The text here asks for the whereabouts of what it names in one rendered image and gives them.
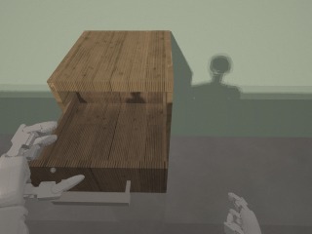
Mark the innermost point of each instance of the left robot forearm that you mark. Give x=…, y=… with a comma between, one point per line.
x=12, y=220

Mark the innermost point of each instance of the robot left hand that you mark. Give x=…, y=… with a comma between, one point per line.
x=14, y=168

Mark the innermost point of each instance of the cabinet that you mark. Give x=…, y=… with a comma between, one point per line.
x=118, y=61

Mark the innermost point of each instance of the drawer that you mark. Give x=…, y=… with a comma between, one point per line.
x=109, y=138

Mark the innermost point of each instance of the robot right hand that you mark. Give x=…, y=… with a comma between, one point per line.
x=246, y=222

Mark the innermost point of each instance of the handle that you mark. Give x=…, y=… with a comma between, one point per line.
x=95, y=198

